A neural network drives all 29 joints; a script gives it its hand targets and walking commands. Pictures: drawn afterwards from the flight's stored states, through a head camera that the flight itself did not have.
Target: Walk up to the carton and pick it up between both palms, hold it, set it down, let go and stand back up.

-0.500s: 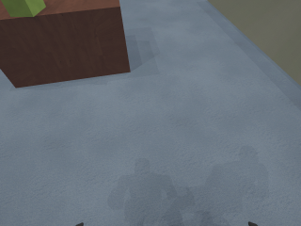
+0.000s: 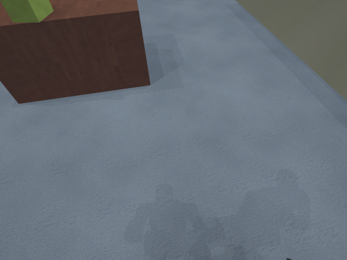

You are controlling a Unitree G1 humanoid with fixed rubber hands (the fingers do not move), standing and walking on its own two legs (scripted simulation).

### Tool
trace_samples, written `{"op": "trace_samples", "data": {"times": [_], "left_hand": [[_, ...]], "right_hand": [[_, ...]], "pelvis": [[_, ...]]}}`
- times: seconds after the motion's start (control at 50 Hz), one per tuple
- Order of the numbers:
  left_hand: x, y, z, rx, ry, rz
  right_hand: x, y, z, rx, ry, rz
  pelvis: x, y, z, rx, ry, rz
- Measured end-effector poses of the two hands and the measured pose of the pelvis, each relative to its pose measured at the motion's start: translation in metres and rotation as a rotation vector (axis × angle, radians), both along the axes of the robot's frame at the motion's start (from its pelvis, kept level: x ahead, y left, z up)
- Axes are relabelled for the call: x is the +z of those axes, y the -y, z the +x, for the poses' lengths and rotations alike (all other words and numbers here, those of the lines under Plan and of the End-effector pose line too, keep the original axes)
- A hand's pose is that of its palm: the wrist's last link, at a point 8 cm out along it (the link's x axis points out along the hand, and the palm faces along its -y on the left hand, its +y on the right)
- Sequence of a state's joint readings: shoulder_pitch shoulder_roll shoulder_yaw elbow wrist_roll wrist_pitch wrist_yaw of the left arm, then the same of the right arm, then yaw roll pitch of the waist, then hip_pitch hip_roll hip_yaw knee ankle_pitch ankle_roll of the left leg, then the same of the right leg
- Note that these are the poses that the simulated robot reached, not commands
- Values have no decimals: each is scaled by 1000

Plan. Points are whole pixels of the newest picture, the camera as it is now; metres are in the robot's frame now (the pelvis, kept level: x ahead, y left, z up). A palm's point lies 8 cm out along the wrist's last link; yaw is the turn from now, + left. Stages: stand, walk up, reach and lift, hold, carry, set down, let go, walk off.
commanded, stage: stand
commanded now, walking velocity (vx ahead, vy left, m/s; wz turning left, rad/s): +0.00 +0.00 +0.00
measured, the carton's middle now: out of the picture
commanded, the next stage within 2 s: none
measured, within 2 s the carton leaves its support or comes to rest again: neither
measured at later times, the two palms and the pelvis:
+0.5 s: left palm out of the picture +0.06 +0.26 -0.11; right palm out of the picture +0.06 -0.26 -0.11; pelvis +0.00 +0.00 +0.00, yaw -1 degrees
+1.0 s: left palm out of the picture +0.06 +0.26 -0.11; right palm out of the picture +0.05 -0.26 -0.11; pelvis +0.00 +0.00 +0.00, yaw -1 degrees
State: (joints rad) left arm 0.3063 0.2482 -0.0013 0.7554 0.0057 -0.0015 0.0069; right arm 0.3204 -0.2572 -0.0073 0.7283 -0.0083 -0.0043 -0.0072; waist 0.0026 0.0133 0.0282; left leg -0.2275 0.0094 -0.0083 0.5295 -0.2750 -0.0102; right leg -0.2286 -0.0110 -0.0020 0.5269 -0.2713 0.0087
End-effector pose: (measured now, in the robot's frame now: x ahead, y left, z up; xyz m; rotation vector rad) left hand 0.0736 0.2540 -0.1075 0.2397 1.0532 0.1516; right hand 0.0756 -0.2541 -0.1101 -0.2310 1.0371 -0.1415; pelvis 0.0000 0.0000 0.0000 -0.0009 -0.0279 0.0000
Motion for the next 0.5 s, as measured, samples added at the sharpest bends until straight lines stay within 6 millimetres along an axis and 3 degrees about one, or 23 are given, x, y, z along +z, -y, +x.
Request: {"op": "trace_samples", "data": {"times": [0.5], "left_hand": [[-4,-2,-11,-2,-45,1]], "right_hand": [[-3,4,-17,-21,-54,-9]], "pelvis": [[1,0,-1,-10,4,3]]}}
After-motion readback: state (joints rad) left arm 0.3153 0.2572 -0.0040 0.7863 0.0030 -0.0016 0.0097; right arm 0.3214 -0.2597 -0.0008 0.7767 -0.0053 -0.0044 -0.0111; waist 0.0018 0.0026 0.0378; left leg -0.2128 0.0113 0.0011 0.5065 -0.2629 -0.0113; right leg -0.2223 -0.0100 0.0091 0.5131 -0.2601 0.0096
